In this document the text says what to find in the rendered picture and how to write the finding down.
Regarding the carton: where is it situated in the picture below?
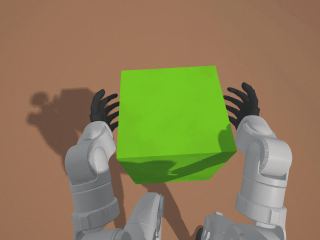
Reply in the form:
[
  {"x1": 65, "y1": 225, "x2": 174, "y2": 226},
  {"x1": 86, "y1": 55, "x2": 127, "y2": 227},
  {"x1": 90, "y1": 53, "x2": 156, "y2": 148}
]
[{"x1": 116, "y1": 65, "x2": 237, "y2": 184}]

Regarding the robot left forearm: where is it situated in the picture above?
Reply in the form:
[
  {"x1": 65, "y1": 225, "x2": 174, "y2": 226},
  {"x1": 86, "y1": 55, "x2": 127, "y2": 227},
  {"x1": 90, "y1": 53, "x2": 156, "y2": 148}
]
[{"x1": 65, "y1": 121, "x2": 120, "y2": 240}]

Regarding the robot thigh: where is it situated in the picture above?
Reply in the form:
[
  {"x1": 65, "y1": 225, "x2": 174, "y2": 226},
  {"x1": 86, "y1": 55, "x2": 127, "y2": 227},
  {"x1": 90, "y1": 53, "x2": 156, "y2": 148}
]
[
  {"x1": 124, "y1": 192, "x2": 165, "y2": 240},
  {"x1": 202, "y1": 214, "x2": 234, "y2": 240}
]

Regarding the left robot thigh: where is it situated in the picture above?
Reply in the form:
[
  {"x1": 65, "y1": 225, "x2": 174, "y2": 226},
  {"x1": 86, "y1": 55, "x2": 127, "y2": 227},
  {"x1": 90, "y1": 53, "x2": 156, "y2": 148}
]
[{"x1": 124, "y1": 192, "x2": 165, "y2": 240}]

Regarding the right robot upper arm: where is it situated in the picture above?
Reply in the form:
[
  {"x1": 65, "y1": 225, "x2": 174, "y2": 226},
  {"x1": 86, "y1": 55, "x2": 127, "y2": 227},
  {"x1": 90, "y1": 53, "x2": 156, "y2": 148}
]
[{"x1": 223, "y1": 223, "x2": 281, "y2": 240}]

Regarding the robot right forearm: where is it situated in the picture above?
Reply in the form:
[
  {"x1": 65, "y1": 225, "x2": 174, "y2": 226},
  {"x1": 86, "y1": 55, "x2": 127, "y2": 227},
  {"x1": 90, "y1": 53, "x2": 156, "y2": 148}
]
[{"x1": 234, "y1": 115, "x2": 292, "y2": 240}]

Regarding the right robot thigh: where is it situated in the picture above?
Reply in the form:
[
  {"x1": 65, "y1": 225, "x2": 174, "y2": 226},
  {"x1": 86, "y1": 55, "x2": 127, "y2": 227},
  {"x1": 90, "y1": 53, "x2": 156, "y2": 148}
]
[{"x1": 202, "y1": 214, "x2": 234, "y2": 240}]

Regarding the robot right hand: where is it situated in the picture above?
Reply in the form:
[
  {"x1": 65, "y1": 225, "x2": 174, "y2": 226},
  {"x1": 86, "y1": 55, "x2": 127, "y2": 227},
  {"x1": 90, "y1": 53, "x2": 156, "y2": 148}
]
[{"x1": 223, "y1": 82, "x2": 260, "y2": 130}]

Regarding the robot left hand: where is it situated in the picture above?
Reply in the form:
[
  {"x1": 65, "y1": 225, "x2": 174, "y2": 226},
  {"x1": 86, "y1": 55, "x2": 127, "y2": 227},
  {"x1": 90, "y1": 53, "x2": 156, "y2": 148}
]
[{"x1": 89, "y1": 89, "x2": 120, "y2": 132}]

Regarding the left robot upper arm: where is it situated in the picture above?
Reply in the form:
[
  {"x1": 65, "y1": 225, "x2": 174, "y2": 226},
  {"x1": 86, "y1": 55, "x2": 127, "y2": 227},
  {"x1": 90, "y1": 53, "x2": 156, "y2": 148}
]
[{"x1": 81, "y1": 228, "x2": 132, "y2": 240}]

